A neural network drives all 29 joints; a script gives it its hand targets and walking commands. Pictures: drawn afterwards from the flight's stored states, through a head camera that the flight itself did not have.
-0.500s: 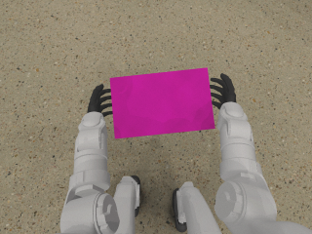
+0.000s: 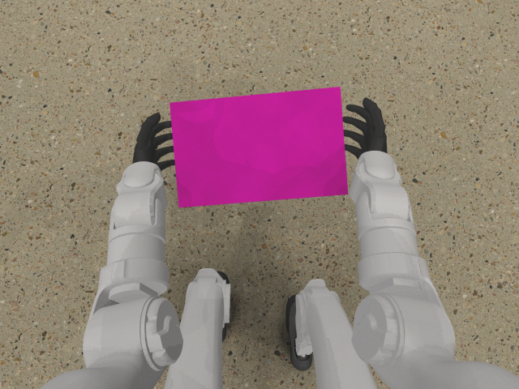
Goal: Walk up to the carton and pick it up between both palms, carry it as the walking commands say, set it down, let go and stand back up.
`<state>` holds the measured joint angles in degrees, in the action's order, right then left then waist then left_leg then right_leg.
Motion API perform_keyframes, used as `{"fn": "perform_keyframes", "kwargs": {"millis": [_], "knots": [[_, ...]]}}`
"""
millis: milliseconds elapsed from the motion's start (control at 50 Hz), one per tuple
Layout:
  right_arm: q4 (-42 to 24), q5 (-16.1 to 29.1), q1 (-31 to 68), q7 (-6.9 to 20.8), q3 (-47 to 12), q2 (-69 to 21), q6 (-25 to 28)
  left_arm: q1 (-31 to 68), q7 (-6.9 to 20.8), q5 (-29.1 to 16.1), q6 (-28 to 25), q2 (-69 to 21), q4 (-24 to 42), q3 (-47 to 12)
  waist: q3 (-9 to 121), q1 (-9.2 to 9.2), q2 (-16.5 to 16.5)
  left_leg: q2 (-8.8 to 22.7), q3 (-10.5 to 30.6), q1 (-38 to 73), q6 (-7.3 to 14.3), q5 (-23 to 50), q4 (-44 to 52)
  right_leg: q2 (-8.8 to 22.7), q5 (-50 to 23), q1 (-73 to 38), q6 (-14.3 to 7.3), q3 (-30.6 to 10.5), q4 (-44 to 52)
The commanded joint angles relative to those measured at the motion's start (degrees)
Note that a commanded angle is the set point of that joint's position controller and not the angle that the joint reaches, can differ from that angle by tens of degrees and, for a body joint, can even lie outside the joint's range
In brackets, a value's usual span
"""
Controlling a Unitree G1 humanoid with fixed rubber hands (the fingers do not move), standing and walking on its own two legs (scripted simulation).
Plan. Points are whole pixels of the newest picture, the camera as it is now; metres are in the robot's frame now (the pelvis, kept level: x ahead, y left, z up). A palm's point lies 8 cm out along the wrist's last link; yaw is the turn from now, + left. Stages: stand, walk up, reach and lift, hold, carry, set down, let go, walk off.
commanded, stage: set down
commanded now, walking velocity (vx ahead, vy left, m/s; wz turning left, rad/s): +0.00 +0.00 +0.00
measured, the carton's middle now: (261, 154) +0.47 +0.03 -0.18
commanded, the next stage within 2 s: none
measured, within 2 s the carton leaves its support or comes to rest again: neither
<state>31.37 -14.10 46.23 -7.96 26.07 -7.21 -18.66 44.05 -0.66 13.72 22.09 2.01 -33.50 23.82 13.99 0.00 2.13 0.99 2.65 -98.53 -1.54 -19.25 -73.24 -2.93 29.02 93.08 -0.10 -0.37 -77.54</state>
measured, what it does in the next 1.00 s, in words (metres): lowers itself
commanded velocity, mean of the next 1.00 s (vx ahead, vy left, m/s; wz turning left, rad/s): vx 0.00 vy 0.00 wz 0.00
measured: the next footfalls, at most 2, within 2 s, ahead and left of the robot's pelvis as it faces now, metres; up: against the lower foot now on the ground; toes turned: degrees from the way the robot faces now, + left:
none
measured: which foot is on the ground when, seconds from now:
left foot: down 0.00-1.00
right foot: down 0.00-1.00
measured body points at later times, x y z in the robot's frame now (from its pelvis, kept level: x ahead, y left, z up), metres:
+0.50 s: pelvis -0.03 +0.01 -0.07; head +0.26 +0.04 +0.27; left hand +0.46 +0.20 -0.19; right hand +0.48 -0.14 -0.16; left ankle +0.10 +0.14 -0.57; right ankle +0.04 -0.11 -0.57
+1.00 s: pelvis -0.03 +0.01 -0.13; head +0.30 +0.04 +0.17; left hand +0.48 +0.20 -0.29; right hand +0.50 -0.14 -0.26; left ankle +0.10 +0.14 -0.57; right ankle +0.04 -0.11 -0.57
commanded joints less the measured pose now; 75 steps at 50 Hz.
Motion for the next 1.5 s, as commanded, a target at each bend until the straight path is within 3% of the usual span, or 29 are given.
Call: {"fn": "perform_keyframes", "kwargs": {"millis": [0, 40, 80, 100, 240, 260, 360, 380, 400, 460, 540, 600, 640, 680, 720, 780, 880, 900, 920, 960, 1000, 1040, 1120, 1140, 1180, 1200, 1260, 1300, 1480], "knots": [[9.8, 9.8, 30.6, 24.7, -30.5, -50.4, -0.5, 36.7, 20.4, -9.0, -3.4, -52.5, -1.8, -28.6, 49.5, -2.99, -4.7, -8.1, -4.5, 36.8, 1.6, 16.4, -0.6, -6.7, -16.7, -11.8, 1.1, -0.3, 7.0], [4.6, 10.1, 32.1, 24.4, -32.6, -52.0, 0.6, 37.1, 19.6, -10.0, -4.6, -52.3, 1.8, -30.6, 56.7, -2.03, -0.1, -8.4, -3.6, 39.3, 1.7, 24.0, -2.5, -6.9, -22.8, -13.8, 1.9, 1.0, 5.5], [7.7, 10.6, 31.3, 24.0, -31.8, -49.6, 0.4, 40.1, 19.4, -12.0, -4.3, -54.0, 2.7, -31.3, 55.8, -1.25, -3.4, -8.6, -4.9, 37.3, 0.9, 20.7, -3.1, -7.2, -20.3, -12.9, 1.5, 0.9, 4.6], [7.4, 12.1, 35.1, 24.4, -33.3, -51.3, 0.5, 39.7, 19.0, -10.5, -4.7, -52.4, 3.1, -29.4, 54.0, -5.56, -3.4, -8.2, -5.3, 37.0, 1.1, 23.5, -3.7, -6.9, -21.6, -10.3, 2.1, 0.3, 3.0], [9.2, 9.9, 35.7, 24.1, -29.4, -47.8, 0.7, 46.5, 17.5, -12.9, -4.7, -52.6, 5.4, -32.4, 59.3, 0.23, -4.6, -7.9, -4.1, 38.7, 0.3, 20.1, -7.8, -7.6, -16.2, -3.4, 0.9, 2.3, -0.2], [10.3, 12.2, 39.4, 24.5, -29.9, -47.5, 0.7, 48.8, 16.8, -12.2, -4.8, -50.0, 6.3, -31.4, 57.0, -2.43, -5.9, -7.7, -4.7, 40.1, 0.2, 19.6, -7.6, -7.5, -14.2, -0.7, 1.3, 2.6, -1.3], [8.8, 12.4, 42.9, 24.3, -29.7, -43.5, 0.8, 51.2, 15.5, -13.5, -3.7, -51.6, 2.5, -32.2, 59.1, -0.75, -5.5, -7.3, -3.8, 40.2, -0.2, 17.6, -11.3, -7.8, -10.8, 5.9, 0.7, 3.8, -4.5], [8.8, 12.8, 44.1, 24.5, -30.3, -43.2, 1.0, 48.5, 15.6, -12.4, -3.4, -52.7, 0.4, -30.2, 57.7, -3.37, -6.7, -7.6, -4.6, 39.8, -0.3, 19.7, -10.8, -7.5, -11.9, 5.8, 0.7, 3.2, -4.1], [11.2, 11.1, 41.0, 24.1, -28.0, -42.5, 0.5, 47.7, 15.5, -12.7, -3.3, -52.4, -1.0, -30.6, 56.0, 0.11, -4.3, -7.3, -3.7, 39.0, -0.5, 18.3, -10.7, -7.5, -11.1, 6.5, 1.1, 5.0, -4.6], [11.9, 11.5, 45.3, 24.3, -27.6, -43.7, 0.2, 53.7, 15.0, -12.8, -3.8, -49.3, 0.0, -29.7, 55.2, -0.56, -2.4, -7.5, -3.9, 34.1, 0.3, 12.7, -12.0, -7.4, -7.9, 7.1, 1.1, 4.4, -6.4], [12.1, 15.1, 47.1, 24.5, -30.0, -44.6, 0.4, 55.1, 14.2, -13.2, -4.1, -48.0, 1.2, -29.6, 58.5, -5.68, -5.8, -7.4, -5.2, 36.8, 0.1, 16.3, -13.9, -7.5, -9.3, 8.5, 0.8, 3.9, -8.4], [10.2, 12.5, 49.3, 22.6, -29.1, -43.7, 0.8, 56.6, 15.1, -14.6, -4.7, -49.0, -0.5, -28.2, 60.2, -2.29, -1.0, -8.2, -6.3, 28.9, 0.5, 14.5, -16.4, -7.2, -9.6, 3.3, 1.1, 3.8, -8.7], [16.5, 10.3, 46.7, 22.7, -24.4, -41.8, -0.2, 56.8, 15.5, -12.6, -4.0, -47.2, -4.1, -26.4, 52.3, -0.16, -4.3, -7.8, -6.1, 25.6, 0.1, 7.8, -16.2, -7.3, -4.8, 9.6, 1.0, 4.0, -9.0], [12.0, 11.6, 48.7, 22.4, -24.2, -41.2, 0.8, 55.6, 14.9, -13.0, -4.4, -47.3, -4.7, -26.6, 55.3, -0.93, -7.1, -7.4, -5.6, 28.8, 0.0, 10.2, -16.7, -7.1, -6.5, 9.9, 0.6, 4.1, -10.5], [7.7, 12.9, 55.1, 21.9, -29.5, -39.7, 1.2, 59.8, 15.5, -16.1, -5.3, -46.8, -1.6, -27.2, 60.0, -0.57, -0.6, -8.2, -6.5, 24.5, 0.4, 13.6, -19.6, -6.9, -10.8, 3.3, 1.5, 4.4, -12.1], [13.8, 11.4, 49.0, 21.6, -24.8, -42.1, 0.1, 59.4, 14.8, -13.9, -4.7, -44.5, -3.9, -26.4, 52.7, -0.82, -6.2, -7.8, -6.0, 24.2, 0.4, 11.7, -19.7, -7.0, -8.6, 10.3, 1.1, 3.7, -12.9], [5.9, 15.1, 54.9, 20.9, -30.8, -42.6, 1.5, 61.8, 14.5, -15.7, -5.9, -44.7, 0.1, -28.7, 61.7, -3.43, -5.4, -8.2, -8.1, 21.9, 0.4, 15.5, -23.9, -7.4, -13.0, 4.5, 1.7, 3.7, -16.0], [9.5, 15.0, 54.1, 20.5, -31.8, -44.0, 0.9, 66.6, 14.3, -17.3, -6.7, -41.6, 4.4, -29.9, 62.8, -3.39, -0.3, -7.8, -6.7, 22.0, 0.9, 15.7, -24.1, -7.2, -13.3, 3.6, 2.0, 3.7, -17.1], [17.0, 12.1, 50.0, 21.0, -26.3, -41.4, 0.1, 64.5, 14.2, -14.8, -5.8, -43.4, -1.9, -26.9, 54.4, -0.71, -3.4, -8.1, -7.3, 20.9, 0.4, 11.4, -23.2, -7.9, -8.9, 9.2, 1.8, 4.3, -16.6], [15.2, 13.1, 50.9, 20.9, -27.0, -42.7, 0.8, 63.2, 14.4, -13.9, -6.1, -42.8, -0.5, -25.9, 55.4, -4.94, -4.2, -7.5, -8.4, 19.4, 0.7, 13.5, -24.4, -7.9, -10.4, 9.2, 1.3, 3.1, -17.1], [7.0, 15.5, 52.9, 20.5, -33.0, -41.1, 2.3, 62.2, 13.8, -17.2, -7.4, -42.4, 3.0, -30.9, 67.0, -3.14, -1.3, -7.5, -6.6, 25.9, 0.6, 22.5, -27.4, -7.4, -17.8, 5.4, 2.0, 4.8, -19.8], [8.5, 17.6, 55.0, 20.2, -32.9, -40.1, 2.4, 62.3, 13.3, -17.8, -6.8, -42.1, -1.1, -31.3, 66.5, -5.24, -4.7, -7.5, -6.8, 28.5, 0.5, 20.0, -27.4, -7.8, -12.5, 9.3, 1.6, 4.9, -20.7], [7.9, 14.7, 58.6, 19.0, -31.1, -36.1, 3.5, 66.6, 13.2, -19.2, -7.5, -40.7, -2.1, -30.7, 58.7, -0.30, -2.0, -7.4, -6.0, 20.8, 0.5, 18.5, -29.4, -8.0, -13.9, 10.7, 1.5, 5.1, -22.9], [8.6, 16.7, 59.1, 19.0, -32.0, -37.6, 3.5, 67.1, 13.0, -18.7, -7.6, -41.1, -2.9, -30.5, 58.0, -3.66, -4.2, -7.5, -6.8, 22.0, 0.6, 17.4, -29.1, -7.7, -12.5, 11.7, 1.5, 4.7, -23.2], [11.0, 17.1, 58.3, 18.6, -32.7, -38.6, 3.0, 67.7, 12.8, -19.5, -8.2, -39.1, -2.9, -30.4, 59.7, -3.65, -1.3, -7.2, -7.5, 18.9, 0.9, 13.8, -30.6, -7.0, -10.7, 8.4, 1.5, 4.1, -23.3], [8.4, 16.2, 61.0, 18.6, -32.0, -35.2, 3.4, 69.2, 13.2, -20.1, -8.2, -40.5, -1.9, -30.8, 60.5, -0.23, -2.7, -7.3, -6.8, 20.8, 0.5, 16.0, -31.6, -7.1, -12.2, 9.5, 1.7, 4.8, -23.9], [13.7, 16.5, 57.2, 19.3, -28.1, -35.3, 3.0, 69.3, 12.1, -18.2, -8.2, -37.5, -3.6, -29.3, 53.7, -3.04, -6.6, -6.0, -6.4, 21.3, 0.5, 13.5, -31.7, -7.2, -7.6, 16.7, 0.7, 4.8, -25.0], [12.7, 16.4, 60.2, 19.4, -28.9, -35.8, 3.4, 67.7, 12.4, -17.3, -8.6, -36.6, -5.0, -26.3, 53.1, -4.28, -2.7, -6.4, -7.4, 16.8, 1.4, 15.0, -33.3, -7.1, -9.9, 14.1, 1.2, 4.5, -25.9], [13.0, 18.1, 63.4, 18.6, -29.3, -32.5, 4.1, 76.1, 12.3, -21.0, -9.7, -33.6, -1.6, -29.2, 50.4, -3.21, -4.8, -5.6, -7.0, 15.9, 1.3, 13.1, -36.5, -6.4, -9.1, 15.4, 0.8, 4.4, -29.2]]}}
